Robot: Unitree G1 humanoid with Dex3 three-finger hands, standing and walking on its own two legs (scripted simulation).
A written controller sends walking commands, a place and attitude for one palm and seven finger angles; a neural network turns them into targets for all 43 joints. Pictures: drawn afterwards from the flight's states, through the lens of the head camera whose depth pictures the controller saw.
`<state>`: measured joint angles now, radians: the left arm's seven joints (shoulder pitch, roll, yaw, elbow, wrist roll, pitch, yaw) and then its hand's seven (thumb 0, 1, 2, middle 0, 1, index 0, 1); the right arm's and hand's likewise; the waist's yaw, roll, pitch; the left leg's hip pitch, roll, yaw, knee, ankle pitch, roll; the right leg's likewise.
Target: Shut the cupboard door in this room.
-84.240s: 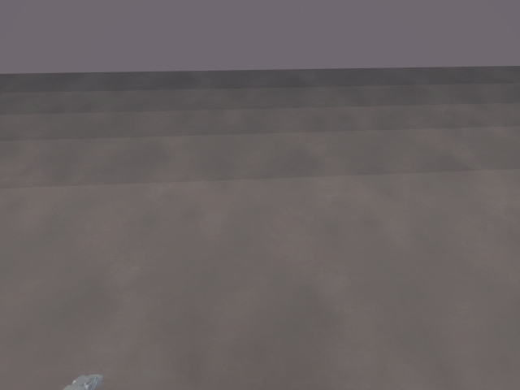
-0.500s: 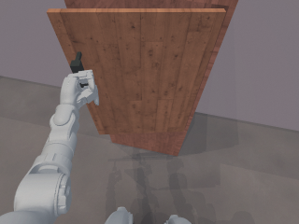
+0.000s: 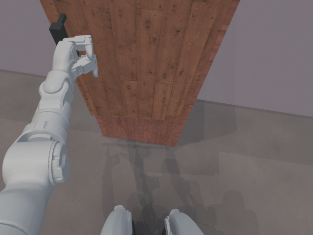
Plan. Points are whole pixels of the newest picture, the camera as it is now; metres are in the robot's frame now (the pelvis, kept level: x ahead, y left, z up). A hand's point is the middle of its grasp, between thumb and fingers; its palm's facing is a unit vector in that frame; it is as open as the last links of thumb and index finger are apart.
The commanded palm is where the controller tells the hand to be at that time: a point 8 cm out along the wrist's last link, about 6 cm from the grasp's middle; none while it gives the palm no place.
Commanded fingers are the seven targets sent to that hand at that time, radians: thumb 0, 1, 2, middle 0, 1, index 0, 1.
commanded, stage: push the door shut along its arc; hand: left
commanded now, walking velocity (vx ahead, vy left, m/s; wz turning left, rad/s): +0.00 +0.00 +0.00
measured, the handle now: (68, 43) +0.59 +0.19 +0.11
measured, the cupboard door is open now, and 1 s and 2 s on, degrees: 5 0 0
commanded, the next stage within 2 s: pull the fist back off the door in 0.70 s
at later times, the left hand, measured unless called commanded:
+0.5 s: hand (111, 45) +0.57 +0.08 +0.11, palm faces -0.27 -0.96 -0.02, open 2.9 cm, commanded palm +0.57 +0.11 +0.11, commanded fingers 0.00 0.90 0.90 -1.30 -1.50 -1.30 -1.50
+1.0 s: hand (114, 41) +0.59 +0.07 +0.11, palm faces +0.15 -0.99 +0.08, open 2.8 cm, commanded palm +0.58 +0.08 +0.11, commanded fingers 0.00 0.90 0.90 -1.30 -1.50 -1.30 -1.50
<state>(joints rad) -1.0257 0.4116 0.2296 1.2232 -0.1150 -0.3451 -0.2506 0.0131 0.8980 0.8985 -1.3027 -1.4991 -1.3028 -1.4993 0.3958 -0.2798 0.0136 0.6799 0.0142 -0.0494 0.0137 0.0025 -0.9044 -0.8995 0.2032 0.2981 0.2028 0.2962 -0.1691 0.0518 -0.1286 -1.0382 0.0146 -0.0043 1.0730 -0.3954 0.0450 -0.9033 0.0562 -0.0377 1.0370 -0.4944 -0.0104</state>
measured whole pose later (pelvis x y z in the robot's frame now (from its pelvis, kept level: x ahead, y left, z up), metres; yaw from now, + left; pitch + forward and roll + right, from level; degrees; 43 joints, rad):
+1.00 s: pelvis +0.00 -0.02 -0.03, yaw +0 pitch +28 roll -5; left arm -1.37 0.35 0.35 1.38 0.05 -0.24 0.21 -0.03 0.69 0.94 -1.30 -1.50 -1.34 -1.50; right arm 0.42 -0.26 0.02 0.69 -0.09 -0.08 0.09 0.00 -0.91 -0.90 0.20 0.30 0.20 0.30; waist -0.24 0.06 -0.17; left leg -1.27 0.03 -0.06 1.19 -0.42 0.02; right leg -1.11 0.07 -0.09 1.15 -0.53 -0.03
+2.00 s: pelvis +0.04 -0.03 +0.03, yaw +0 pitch +14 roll +0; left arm -0.59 0.10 0.14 0.76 -0.05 -0.33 0.21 0.01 0.90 0.90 -1.30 -1.50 -1.30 -1.50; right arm 0.31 -0.23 -0.02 0.61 -0.01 0.05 0.06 0.00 -0.91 -0.90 0.20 0.30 0.20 0.30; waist -0.07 0.05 -0.15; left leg -0.74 0.02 0.02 0.89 -0.39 0.00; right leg -0.65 0.06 0.00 0.90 -0.50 -0.04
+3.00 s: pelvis +0.04 +0.00 +0.08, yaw +1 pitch -3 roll -1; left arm 0.45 0.37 0.31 -0.38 -0.09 -0.02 0.09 0.01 0.89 0.90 -0.44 -0.56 -0.45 -0.56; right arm 0.20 -0.22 0.04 0.61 0.04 -0.02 -0.06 0.01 -0.90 -0.90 0.20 0.30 0.20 0.30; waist 0.06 0.08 -0.03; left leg -0.18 -0.04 0.02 0.43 -0.21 0.05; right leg -0.05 0.00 0.01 0.38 -0.29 0.00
